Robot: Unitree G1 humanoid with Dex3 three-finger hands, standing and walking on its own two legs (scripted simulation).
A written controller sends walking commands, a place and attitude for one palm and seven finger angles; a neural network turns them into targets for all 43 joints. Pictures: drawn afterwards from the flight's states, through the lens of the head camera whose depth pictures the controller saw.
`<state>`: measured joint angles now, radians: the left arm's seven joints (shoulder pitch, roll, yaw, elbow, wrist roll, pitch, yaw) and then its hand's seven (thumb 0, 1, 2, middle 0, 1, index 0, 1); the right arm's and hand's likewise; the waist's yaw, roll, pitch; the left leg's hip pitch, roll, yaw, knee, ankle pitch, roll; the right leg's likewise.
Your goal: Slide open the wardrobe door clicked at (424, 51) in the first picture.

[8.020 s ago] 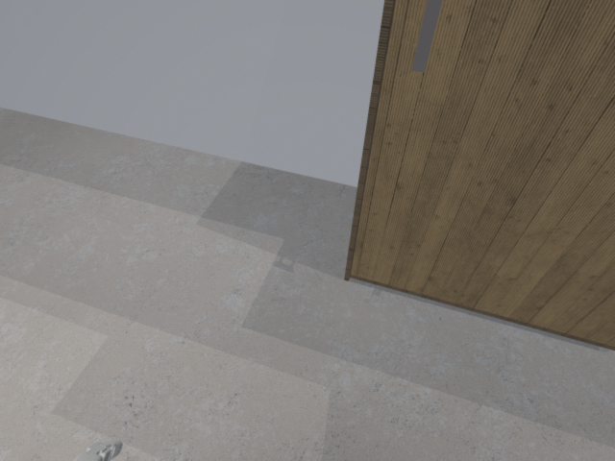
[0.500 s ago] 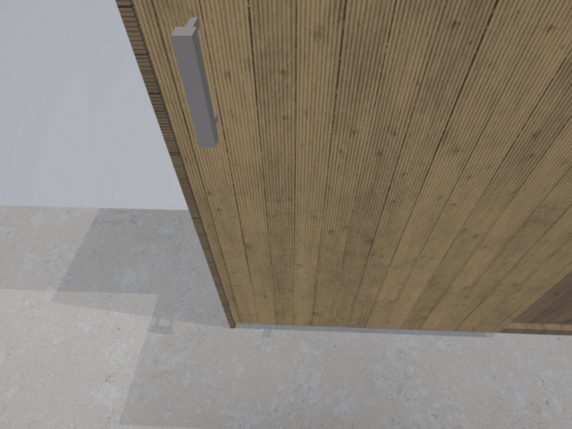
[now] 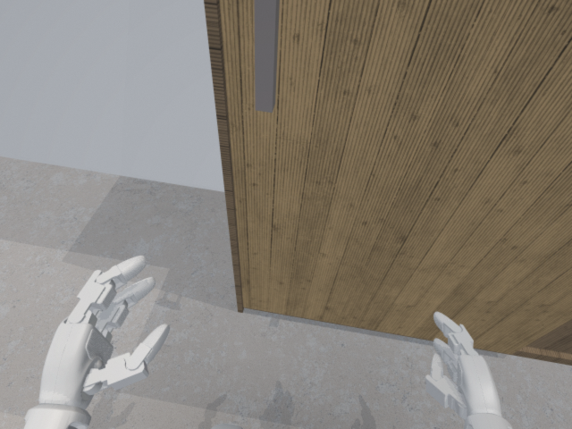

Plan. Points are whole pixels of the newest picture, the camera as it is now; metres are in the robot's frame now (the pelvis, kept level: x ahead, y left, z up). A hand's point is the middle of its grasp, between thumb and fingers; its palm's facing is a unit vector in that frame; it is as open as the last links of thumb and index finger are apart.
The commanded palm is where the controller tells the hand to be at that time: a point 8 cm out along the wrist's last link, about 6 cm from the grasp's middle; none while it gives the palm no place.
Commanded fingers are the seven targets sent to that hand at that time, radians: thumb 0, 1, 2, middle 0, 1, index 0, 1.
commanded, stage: raise the hand with hooked fingers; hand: left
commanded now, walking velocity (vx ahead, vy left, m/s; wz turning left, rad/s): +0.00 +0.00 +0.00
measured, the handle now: (269, 44) +0.55 +0.11 +0.26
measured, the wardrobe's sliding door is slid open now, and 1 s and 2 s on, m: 0.00 0.00 0.00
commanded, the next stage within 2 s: move the hooked fingers beside the handle in 1.54 s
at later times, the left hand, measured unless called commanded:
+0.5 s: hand (101, 244) +0.25 +0.24 +0.17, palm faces +0.03 -1.00 -0.09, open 12.4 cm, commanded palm +0.22 +0.29 +0.18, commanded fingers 0.00 -0.36 0.36 -0.29 -1.11 -0.29 -1.11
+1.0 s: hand (57, 133) +0.30 +0.26 +0.27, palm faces +0.07 -0.99 -0.11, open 14.0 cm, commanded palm +0.26 +0.30 +0.28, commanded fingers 0.00 -0.50 0.30 -0.30 -1.20 -0.30 -1.20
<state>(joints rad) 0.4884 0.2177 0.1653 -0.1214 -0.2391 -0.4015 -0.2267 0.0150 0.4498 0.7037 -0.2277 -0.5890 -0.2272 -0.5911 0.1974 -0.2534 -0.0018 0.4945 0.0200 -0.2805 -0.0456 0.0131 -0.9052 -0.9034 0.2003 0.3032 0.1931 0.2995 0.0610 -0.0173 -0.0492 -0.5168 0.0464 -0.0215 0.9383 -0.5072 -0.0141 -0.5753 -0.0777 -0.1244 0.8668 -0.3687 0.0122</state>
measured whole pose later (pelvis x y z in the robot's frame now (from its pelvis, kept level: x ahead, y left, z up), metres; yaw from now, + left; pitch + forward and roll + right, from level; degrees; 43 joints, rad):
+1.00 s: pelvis +0.02 -0.01 +0.05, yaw -1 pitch -4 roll -1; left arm -0.20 0.49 0.50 0.06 -0.33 0.26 -0.45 -0.01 -0.49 0.30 -0.30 -1.19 -0.30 -1.20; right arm 0.21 -0.27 0.11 0.62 0.08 -0.24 -0.09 0.02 -0.90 -0.90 0.21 0.30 0.20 0.30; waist 0.08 0.07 -0.01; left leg -0.08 0.05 0.01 0.46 -0.31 -0.03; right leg -0.17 -0.05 -0.12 0.45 -0.21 0.01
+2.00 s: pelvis +0.01 -0.01 +0.05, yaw -2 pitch -3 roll +0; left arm -0.40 0.49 0.43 0.25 -0.28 0.29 -0.43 -0.01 -0.50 0.30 -0.30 -1.20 -0.30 -1.20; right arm 0.21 -0.28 0.10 0.61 0.08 -0.20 -0.09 0.02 -0.90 -0.90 0.20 0.30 0.20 0.30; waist 0.05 0.06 -0.01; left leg -0.10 0.04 0.03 0.43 -0.29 -0.02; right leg -0.20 -0.06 -0.10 0.43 -0.18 0.01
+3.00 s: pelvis +0.02 +0.00 +0.05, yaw -3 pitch +1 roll +0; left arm -0.76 0.42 0.31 0.66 -0.18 0.20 -0.26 -0.01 -0.50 0.30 -0.30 -1.20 -0.30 -1.20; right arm 0.26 -0.27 0.07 0.65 0.07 -0.12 -0.09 0.02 -0.90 -0.90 0.20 0.30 0.20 0.30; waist -0.01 0.04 -0.03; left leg -0.15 0.03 0.05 0.41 -0.29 -0.01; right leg -0.26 -0.06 -0.07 0.41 -0.17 0.02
